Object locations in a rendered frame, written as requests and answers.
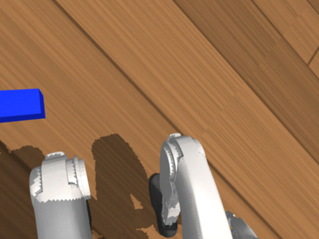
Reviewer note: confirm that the right robot foot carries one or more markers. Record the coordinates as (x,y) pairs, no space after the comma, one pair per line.
(156,201)

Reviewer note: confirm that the carton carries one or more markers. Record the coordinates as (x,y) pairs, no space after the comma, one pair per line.
(17,105)

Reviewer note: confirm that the right robot hand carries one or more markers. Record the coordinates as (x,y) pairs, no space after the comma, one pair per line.
(240,229)

